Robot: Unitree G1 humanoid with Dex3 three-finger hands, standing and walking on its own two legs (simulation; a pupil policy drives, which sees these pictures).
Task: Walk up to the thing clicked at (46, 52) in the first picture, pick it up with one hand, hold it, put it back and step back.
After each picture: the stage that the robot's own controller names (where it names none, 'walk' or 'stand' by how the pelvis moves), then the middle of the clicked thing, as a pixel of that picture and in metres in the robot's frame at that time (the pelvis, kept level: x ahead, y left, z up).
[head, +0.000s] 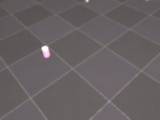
stand; (45, 51) +1.29 +0.43 -0.72
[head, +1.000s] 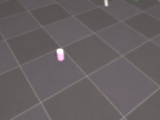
walk; (60, 54) +1.21 +0.22 -0.70
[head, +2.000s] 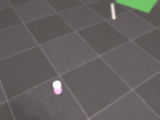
walk; (57, 87) +0.76 +0.20 -0.71
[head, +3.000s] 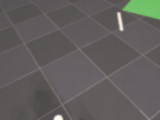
walk; out of the picture +0.49 +0.24 -0.70
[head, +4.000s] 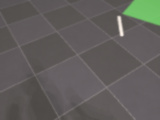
stand; out of the picture +0.35 +0.22 -0.71
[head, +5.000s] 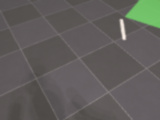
stand; out of the picture +0.32 +0.22 -0.71
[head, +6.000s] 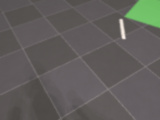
stand; out of the picture +0.37 +0.22 -0.73
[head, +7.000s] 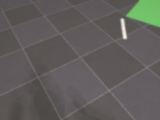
stand; out of the picture +0.34 +0.22 -0.73
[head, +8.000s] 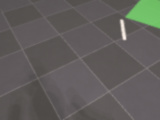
stand; out of the picture +0.34 +0.22 -0.73
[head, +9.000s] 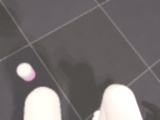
go down; (26, 72) +0.41 +0.24 -0.38
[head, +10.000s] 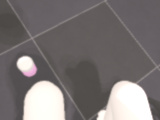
go down; (27, 67) +0.42 +0.26 -0.31
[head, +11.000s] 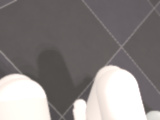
close in; out of the picture +0.40 +0.29 -0.23
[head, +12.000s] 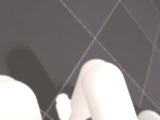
close; out of the picture +0.40 +0.30 -0.22
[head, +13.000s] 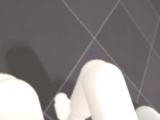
lift; out of the picture +0.39 +0.30 -0.22
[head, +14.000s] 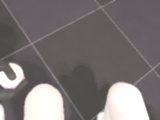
lift; (13, 79) +0.33 +0.25 -0.08
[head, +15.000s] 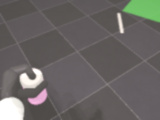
hold; (34, 87) +0.34 +0.18 +0.04
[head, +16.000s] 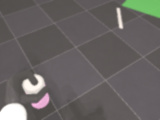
hold; (37, 92) +0.33 +0.18 -0.01
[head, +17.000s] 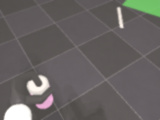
hold; (41, 92) +0.33 +0.17 -0.01
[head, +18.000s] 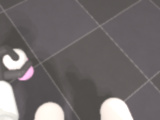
crouch; (19, 65) +0.41 +0.22 -0.08
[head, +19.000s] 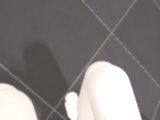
lower; out of the picture +0.42 +0.29 -0.22
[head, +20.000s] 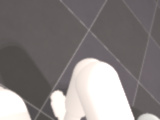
lower; out of the picture +0.42 +0.31 -0.22
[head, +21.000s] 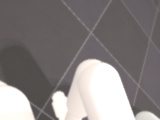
lower; out of the picture +0.41 +0.31 -0.22
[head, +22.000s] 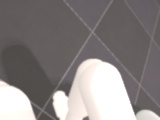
lower; out of the picture +0.41 +0.31 -0.22
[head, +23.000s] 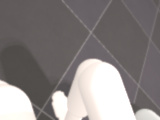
loosen; out of the picture +0.41 +0.31 -0.22
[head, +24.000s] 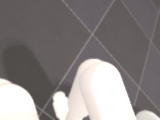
withdraw; out of the picture +0.40 +0.28 -0.23
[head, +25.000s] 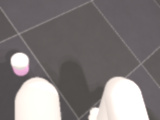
walk; (20, 65) +0.42 +0.24 -0.28
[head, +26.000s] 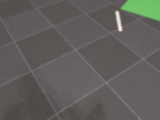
stand; out of the picture +0.36 +0.19 -0.65
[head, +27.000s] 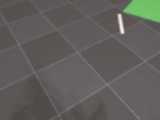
stand; out of the picture +0.37 +0.20 -0.67
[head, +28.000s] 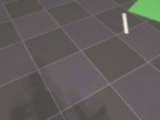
stand; out of the picture +0.37 +0.19 -0.68
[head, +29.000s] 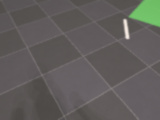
walk; out of the picture +0.38 +0.19 -0.72
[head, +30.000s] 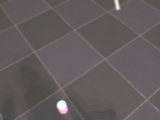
walk; (62, 107) +0.47 +0.19 -0.70
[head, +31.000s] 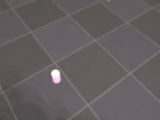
walk; (56, 76) +0.75 +0.20 -0.70
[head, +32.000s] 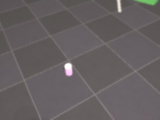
stand; (68, 69) +1.00 +0.20 -0.71
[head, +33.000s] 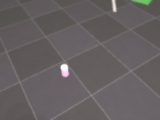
stand; (64, 70) +0.99 +0.20 -0.73
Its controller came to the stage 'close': yes
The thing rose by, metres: 0.71
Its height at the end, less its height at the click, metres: +0.00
